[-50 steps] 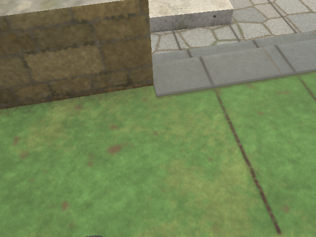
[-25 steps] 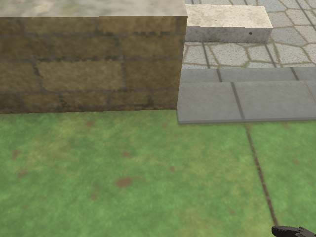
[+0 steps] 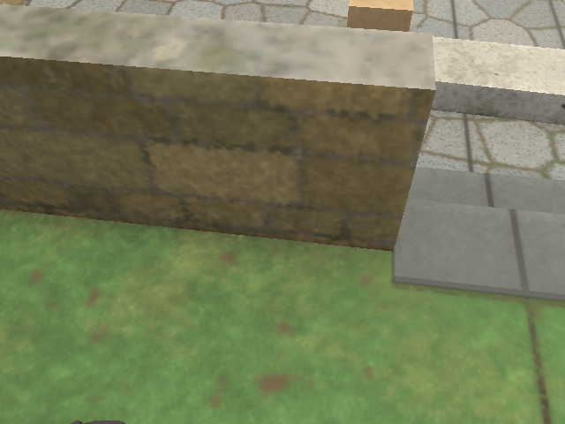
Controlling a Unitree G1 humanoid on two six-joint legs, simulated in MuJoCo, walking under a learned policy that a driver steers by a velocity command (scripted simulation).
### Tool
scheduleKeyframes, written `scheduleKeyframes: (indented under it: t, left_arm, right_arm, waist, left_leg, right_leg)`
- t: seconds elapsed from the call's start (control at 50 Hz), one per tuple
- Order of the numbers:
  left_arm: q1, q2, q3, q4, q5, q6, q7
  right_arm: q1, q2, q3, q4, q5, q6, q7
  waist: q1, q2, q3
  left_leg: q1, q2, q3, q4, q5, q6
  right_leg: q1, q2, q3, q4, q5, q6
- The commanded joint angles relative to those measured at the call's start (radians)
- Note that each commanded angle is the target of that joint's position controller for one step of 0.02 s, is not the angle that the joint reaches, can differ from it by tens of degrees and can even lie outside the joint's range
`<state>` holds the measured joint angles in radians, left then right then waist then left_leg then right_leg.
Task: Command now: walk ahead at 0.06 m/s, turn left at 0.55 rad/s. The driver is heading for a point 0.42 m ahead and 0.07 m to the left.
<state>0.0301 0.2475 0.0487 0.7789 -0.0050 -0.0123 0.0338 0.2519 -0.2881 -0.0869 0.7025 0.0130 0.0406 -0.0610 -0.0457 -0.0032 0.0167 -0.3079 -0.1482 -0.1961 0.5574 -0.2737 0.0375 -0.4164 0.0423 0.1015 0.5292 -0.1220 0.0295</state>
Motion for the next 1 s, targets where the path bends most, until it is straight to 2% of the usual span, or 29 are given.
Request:
scheduleKeyframes:
  t: [0.02,0.04,0.06,0.08,0.1,0.12,0.18,0.2,0.26,0.32,0.42,0.44,0.48,0.5,0.52,0.54,0.56,0.58,0.6,0.62,0.64,0.66,0.72,0.76,0.82,0.9,0.96,0.98,1.0]
  left_arm:
    - [0.105,0.185,0.049,-0.045,0.013,-0.005,0.0]
    - [0.133,0.202,0.054,-0.046,0.042,-0.006,-0.007]
    - [0.094,0.16,0.046,-0.072,0.031,-0.017,-0.012]
    - [0.068,0.127,0.04,-0.073,0.014,-0.019,-0.009]
    - [0.058,0.113,0.032,-0.076,0.0,-0.019,-0.005]
    - [0.056,0.127,0.031,-0.069,-0.001,-0.02,0.002]
    - [0.13,0.146,0.036,-0.041,0.003,-0.05,0.006]
    - [0.146,0.139,0.038,-0.052,0.007,-0.059,-0.006]
    - [0.184,0.178,0.053,-0.048,0.003,-0.072,-0.021]
    - [0.215,0.206,0.062,-0.035,-0.002,-0.077,-0.023]
    - [0.214,0.235,0.074,-0.028,-0.018,-0.072,-0.042]
    - [0.211,0.251,0.082,-0.025,-0.015,-0.07,-0.041]
    - [0.186,0.249,0.082,-0.02,-0.024,-0.059,-0.045]
    - [0.181,0.233,0.078,-0.018,-0.024,-0.054,-0.047]
    - [0.189,0.2,0.067,-0.017,-0.015,-0.053,-0.05]
    - [0.158,0.125,0.041,-0.039,0.007,-0.053,-0.05]
    - [0.099,0.075,0.022,-0.13,0.038,-0.075,-0.049]
    - [0.057,0.144,0.033,-0.146,0.005,-0.108,-0.051]
    - [0.065,0.183,0.041,-0.141,-0.025,-0.125,-0.061]
    - [0.091,0.187,0.042,-0.114,-0.02,-0.126,-0.065]
    - [0.097,0.181,0.041,-0.094,0.0,-0.12,-0.066]
    - [0.105,0.178,0.043,-0.085,0.008,-0.111,-0.07]
    - [0.105,0.138,0.03,-0.066,0.004,-0.082,-0.077]
    - [0.051,0.113,0.019,-0.081,-0.006,-0.072,-0.077]
    - [-0.043,0.089,0.006,-0.11,-0.019,-0.072,-0.093]
    - [-0.127,0.073,-0.005,-0.155,-0.001,-0.083,-0.115]
    - [-0.007,0.127,0.012,-0.13,0.01,-0.089,-0.116]
    - [0.106,0.149,0.024,-0.094,0.017,-0.09,-0.11]
    - [0.218,0.176,0.033,-0.069,0.022,-0.089,-0.096]
  right_arm:
    - [0.059,-0.005,0.005,-0.089,-0.02,-0.014,0.009]
    - [0.117,-0.071,-0.008,-0.104,-0.015,-0.026,0.017]
    - [0.081,-0.155,-0.029,-0.083,-0.006,-0.027,0.017]
    - [0.029,-0.171,-0.038,-0.079,-0.007,-0.02,0.016]
    - [0.025,-0.149,-0.038,-0.07,-0.012,-0.01,0.015]
    - [0.036,-0.133,-0.033,-0.076,-0.016,-0.014,0.027]
    - [-0.003,-0.08,-0.016,-0.1,0.0,-0.041,0.053]
    - [0.002,-0.055,-0.012,-0.097,0.011,-0.043,0.057]
    - [-0.05,-0.05,-0.006,-0.123,0.011,-0.052,0.064]
    - [-0.08,-0.051,-0.001,-0.142,0.009,-0.06,0.068]
    - [-0.08,-0.046,0.004,-0.152,0.009,-0.057,0.083]
    - [-0.086,-0.046,0.004,-0.158,0.008,-0.057,0.082]
    - [-0.051,-0.046,0.002,-0.149,0.008,-0.057,0.083]
    - [-0.006,-0.051,-0.004,-0.126,0.005,-0.054,0.082]
    - [0.071,-0.071,-0.017,-0.094,0.006,-0.051,0.077]
    - [0.206,-0.141,-0.046,-0.063,0.009,-0.051,0.066]
    - [0.27,-0.299,-0.071,-0.086,0.003,-0.06,0.063]
    - [0.287,-0.247,-0.055,-0.099,-0.003,-0.087,0.073]
    - [0.242,-0.179,-0.03,-0.099,-0.008,-0.104,0.074]
    - [0.184,-0.132,-0.014,-0.111,-0.01,-0.109,0.074]
    - [0.126,-0.107,-0.002,-0.119,-0.01,-0.107,0.074]
    - [0.086,-0.092,0.007,-0.125,-0.013,-0.105,0.071]
    - [0.095,-0.118,0.004,-0.093,-0.021,-0.118,0.058]
    - [0.11,-0.118,0.005,-0.066,-0.021,-0.123,0.05]
    - [0.13,-0.131,0.005,-0.03,-0.026,-0.13,0.041]
    - [0.166,-0.135,0.008,0.025,-0.011,-0.118,0.033]
    - [0.127,-0.166,0.0,0.032,-0.011,-0.104,0.023]
    - [0.097,-0.174,-0.002,0.026,-0.013,-0.099,0.023]
    - [0.08,-0.173,0.001,0.021,-0.015,-0.1,0.028]
  waist:
    - [0.008,-0.205,-0.193]
    - [-0.003,-0.325,-0.232]
    - [0.015,-0.195,-0.171]
    - [0.028,-0.133,-0.127]
    - [0.026,-0.127,-0.114]
    - [0.02,-0.145,-0.101]
    - [0.058,-0.125,-0.078]
    - [0.062,-0.108,-0.112]
    - [0.088,-0.115,-0.1]
    - [0.101,-0.136,-0.064]
    - [0.097,-0.148,-0.046]
    - [0.098,-0.14,-0.036]
    - [0.061,-0.123,-0.032]
    - [0.038,-0.101,-0.039]
    - [0.009,-0.064,-0.055]
    - [-0.048,0.1,-0.089]
    - [-0.045,0.38,-0.077]
    - [-0.078,0.274,-0.108]
    - [-0.048,0.225,-0.062]
    - [-0.015,0.164,-0.041]
    - [0.006,0.118,-0.028]
    - [0.029,0.113,-0.023]
    - [0.039,0.082,-0.036]
    - [0.025,0.064,-0.009]
    - [-0.008,0.084,0.031]
    - [-0.022,0.075,0.062]
    - [0.046,0.128,-0.03]
    - [0.101,0.12,-0.094]
    - [0.162,0.097,-0.165]
  left_leg:
    - [-0.222,0.004,-0.053,0.288,-0.391,0.016]
    - [-0.345,0.024,-0.018,0.467,-0.42,-0.007]
    - [-0.38,0.088,-0.009,0.553,-0.296,-0.019]
    - [-0.406,0.115,0.018,0.567,-0.197,-0.032]
    - [-0.413,0.128,0.045,0.596,-0.15,-0.05]
    - [-0.414,0.138,0.06,0.631,-0.096,-0.062]
    - [-0.426,0.18,0.125,0.577,-0.012,-0.071]
    - [-0.417,0.181,0.128,0.539,-0.024,-0.075]
    - [-0.403,0.214,0.138,0.429,-0.008,-0.07]
    - [-0.387,0.236,0.155,0.327,0.018,-0.054]
    - [-0.244,0.233,0.219,0.173,-0.032,-0.021]
    - [-0.215,0.233,0.237,0.14,-0.033,-0.014]
    - [-0.106,0.214,0.274,0.027,0.008,0.013]
    - [-0.011,0.181,0.31,-0.02,0.02,0.027]
    - [0.114,0.141,0.326,-0.044,-0.003,0.047]
    - [0.312,0.238,0.123,-0.133,-0.076,0.108]
    - [0.495,0.467,-0.408,-0.267,-0.158,0.269]
    - [0.504,0.525,-0.556,-0.358,-0.276,0.348]
    - [0.476,0.512,-0.45,-0.344,-0.209,0.312]
    - [0.416,0.469,-0.315,-0.318,-0.105,0.269]
    - [0.347,0.427,-0.218,-0.319,0.019,0.234]
    - [0.287,0.396,-0.136,-0.331,0.17,0.206]
    - [0.267,0.361,0.021,-0.355,0.452,0.17]
    - [0.261,0.336,0.104,-0.372,0.488,0.137]
    - [0.242,0.322,0.19,-0.417,0.458,0.095]
    - [0.312,0.338,0.204,-0.352,0.682,0.083]
    - [0.427,0.345,0.18,-0.186,0.993,0.067]
    - [0.441,0.319,0.195,-0.06,1.08,0.051]
    - [0.355,0.275,0.212,0.123,1.008,0.02]
  right_leg:
    - [0.419,-0.335,0.284,-0.122,0.356,-0.166]
    - [0.392,-0.476,0.545,-0.234,0.117,-0.3]
    - [0.34,-0.423,0.497,-0.267,-0.154,-0.293]
    - [0.297,-0.351,0.388,-0.275,-0.31,-0.242]
    - [0.28,-0.305,0.329,-0.286,-0.348,-0.211]
    - [0.253,-0.283,0.295,-0.302,-0.368,-0.206]
    - [0.246,-0.257,0.18,-0.355,-0.329,-0.206]
    - [0.285,-0.273,0.174,-0.343,-0.288,-0.222]
    - [0.294,-0.309,0.132,-0.367,-0.272,-0.24]
    - [0.298,-0.335,0.092,-0.397,-0.277,-0.237]
    - [0.255,-0.347,-0.012,-0.37,-0.266,-0.213]
    - [0.248,-0.357,-0.025,-0.364,-0.283,-0.202]
    - [0.212,-0.35,-0.067,-0.308,-0.313,-0.173]
    - [0.168,-0.328,-0.106,-0.249,-0.327,-0.154]
    - [0.102,-0.293,-0.156,-0.135,-0.323,-0.127]
    - [-0.055,-0.208,-0.264,0.21,-0.227,-0.068]
    - [-0.478,-0.047,-0.256,0.589,-0.437,0.0]
    - [-0.603,-0.058,-0.071,0.731,-0.437,-0.021]
    - [-0.634,-0.111,-0.049,0.741,-0.336,-0.049]
    - [-0.591,-0.149,-0.058,0.702,-0.236,-0.054]
    - [-0.529,-0.172,-0.057,0.635,-0.166,-0.049]
    - [-0.46,-0.184,-0.061,0.586,-0.109,-0.041]
    - [-0.392,-0.159,-0.092,0.515,0.045,-0.016]
    - [-0.372,-0.139,-0.093,0.387,0.135,-0.017]
    - [-0.289,-0.101,-0.118,0.188,0.26,-0.037]
    - [-0.217,-0.056,-0.162,0.015,0.252,-0.068]
    - [-0.092,0.006,-0.178,-0.025,0.164,-0.111]
    - [0.023,0.035,-0.193,-0.062,0.195,-0.13]
    - [0.235,-0.005,-0.159,-0.114,0.396,-0.165]
